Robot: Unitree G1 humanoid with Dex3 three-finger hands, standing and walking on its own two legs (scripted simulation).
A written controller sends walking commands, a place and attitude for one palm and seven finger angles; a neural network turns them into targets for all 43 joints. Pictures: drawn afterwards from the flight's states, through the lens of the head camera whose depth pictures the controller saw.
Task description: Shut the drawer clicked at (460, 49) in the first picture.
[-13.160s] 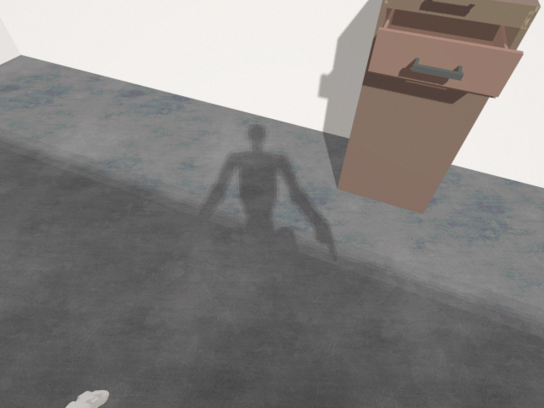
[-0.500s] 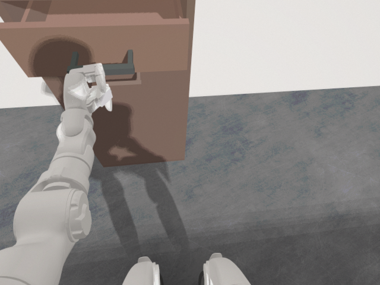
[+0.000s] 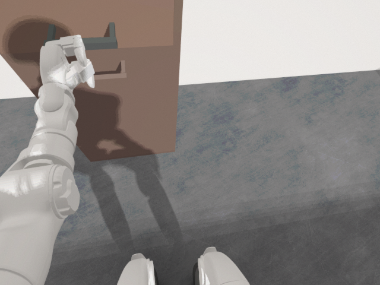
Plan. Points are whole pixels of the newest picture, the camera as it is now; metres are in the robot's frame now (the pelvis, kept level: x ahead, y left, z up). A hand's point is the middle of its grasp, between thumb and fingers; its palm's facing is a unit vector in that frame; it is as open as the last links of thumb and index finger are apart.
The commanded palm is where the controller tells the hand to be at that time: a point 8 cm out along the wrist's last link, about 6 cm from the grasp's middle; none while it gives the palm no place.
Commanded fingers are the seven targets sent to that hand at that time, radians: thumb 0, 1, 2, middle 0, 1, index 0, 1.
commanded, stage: push the drawer shut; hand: left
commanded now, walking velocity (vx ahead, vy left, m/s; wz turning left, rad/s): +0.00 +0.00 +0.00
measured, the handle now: (82, 36) +0.62 +0.16 +0.10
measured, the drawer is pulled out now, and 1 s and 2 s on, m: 0.03 0.00 0.00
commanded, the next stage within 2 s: pull the fist back off the drawer in 0.54 s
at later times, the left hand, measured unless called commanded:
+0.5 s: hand (88, 54) +0.57 +0.15 +0.09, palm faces +0.05 -1.00 -0.04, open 3.2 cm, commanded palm +0.59 +0.18 +0.09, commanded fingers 0.00 0.90 0.90 -1.40 -1.60 -1.40 -1.60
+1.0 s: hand (88, 53) +0.57 +0.15 +0.09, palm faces +0.06 -1.00 -0.02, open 3.4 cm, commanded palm +0.55 +0.17 +0.09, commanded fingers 0.00 0.90 0.90 -1.40 -1.60 -1.40 -1.60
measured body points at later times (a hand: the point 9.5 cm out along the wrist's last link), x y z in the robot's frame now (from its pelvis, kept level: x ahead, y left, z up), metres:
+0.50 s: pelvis +0.00 +0.01 -0.01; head +0.16 +0.02 +0.41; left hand +0.57 +0.20 +0.09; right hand -0.07 -0.25 -0.11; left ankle +0.02 +0.11 -0.67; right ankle +0.00 -0.11 -0.67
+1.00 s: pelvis -0.02 +0.02 -0.01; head +0.15 +0.04 +0.40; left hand +0.56 +0.20 +0.09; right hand -0.10 -0.23 -0.11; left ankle +0.02 +0.11 -0.67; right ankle +0.00 -0.11 -0.67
